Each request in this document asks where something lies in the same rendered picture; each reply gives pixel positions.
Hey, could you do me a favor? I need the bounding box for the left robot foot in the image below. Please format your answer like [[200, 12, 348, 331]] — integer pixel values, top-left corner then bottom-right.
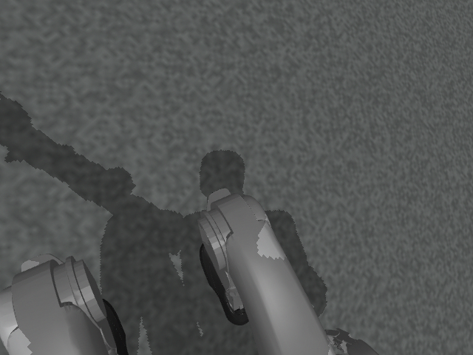
[[103, 299, 129, 355]]

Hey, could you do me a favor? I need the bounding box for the right robot foot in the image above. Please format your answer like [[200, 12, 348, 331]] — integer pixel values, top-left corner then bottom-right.
[[200, 244, 249, 325]]

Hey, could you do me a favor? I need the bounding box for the right robot hand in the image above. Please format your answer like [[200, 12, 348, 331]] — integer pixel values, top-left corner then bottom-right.
[[325, 328, 379, 355]]

